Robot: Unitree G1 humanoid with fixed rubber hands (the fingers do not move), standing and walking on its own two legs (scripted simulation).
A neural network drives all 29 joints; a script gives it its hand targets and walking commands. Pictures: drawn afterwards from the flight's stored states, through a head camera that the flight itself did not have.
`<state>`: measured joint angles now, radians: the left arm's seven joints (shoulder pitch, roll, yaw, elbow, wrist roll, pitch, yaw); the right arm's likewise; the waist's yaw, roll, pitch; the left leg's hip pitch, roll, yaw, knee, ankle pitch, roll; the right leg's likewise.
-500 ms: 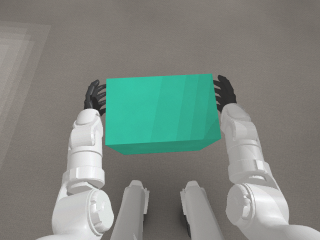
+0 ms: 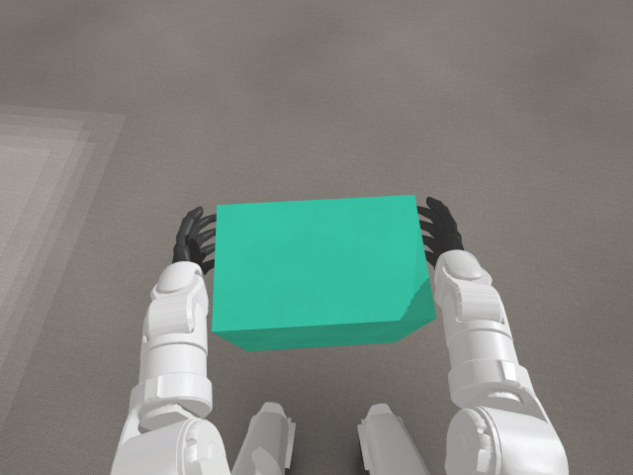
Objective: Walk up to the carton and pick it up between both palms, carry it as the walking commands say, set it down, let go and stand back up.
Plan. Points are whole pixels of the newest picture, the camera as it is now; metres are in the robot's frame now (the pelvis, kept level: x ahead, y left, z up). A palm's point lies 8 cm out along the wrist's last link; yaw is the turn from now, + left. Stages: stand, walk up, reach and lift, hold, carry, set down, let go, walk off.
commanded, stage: reach and lift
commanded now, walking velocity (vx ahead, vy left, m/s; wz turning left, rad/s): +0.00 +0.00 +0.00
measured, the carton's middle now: (319, 283) +0.38 +0.02 -0.11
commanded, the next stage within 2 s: none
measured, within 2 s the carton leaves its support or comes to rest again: neither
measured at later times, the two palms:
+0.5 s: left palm (168, 261) +0.36 +0.19 +0.03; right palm (471, 249) +0.37 -0.15 +0.03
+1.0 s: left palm (141, 255) +0.34 +0.18 +0.11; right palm (509, 242) +0.35 -0.16 +0.11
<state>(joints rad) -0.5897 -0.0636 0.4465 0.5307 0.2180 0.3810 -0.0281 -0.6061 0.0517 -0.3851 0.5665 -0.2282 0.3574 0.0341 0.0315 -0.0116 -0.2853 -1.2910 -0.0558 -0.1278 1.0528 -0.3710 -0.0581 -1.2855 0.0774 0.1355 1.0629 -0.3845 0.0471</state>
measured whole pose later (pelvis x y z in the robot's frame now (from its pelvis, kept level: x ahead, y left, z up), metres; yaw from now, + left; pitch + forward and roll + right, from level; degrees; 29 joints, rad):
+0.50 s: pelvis +0.02 +0.00 +0.06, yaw +0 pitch +25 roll +0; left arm -0.43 -0.12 0.42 0.42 0.28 0.42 -0.06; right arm -0.45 0.10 -0.38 0.46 -0.28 0.40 0.08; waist 0.03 -0.01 -0.21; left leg -0.88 -0.04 -0.13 0.69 -0.25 -0.04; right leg -0.87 0.05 0.14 0.71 -0.27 0.04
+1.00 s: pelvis +0.03 +0.00 +0.10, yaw +0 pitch +9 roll +0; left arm -0.33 -0.13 0.38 0.35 0.29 0.52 -0.07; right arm -0.34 0.12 -0.34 0.39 -0.29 0.50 0.09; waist 0.03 0.00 -0.12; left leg -0.41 -0.01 -0.13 0.42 -0.17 -0.04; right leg -0.41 0.03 0.14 0.43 -0.18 0.02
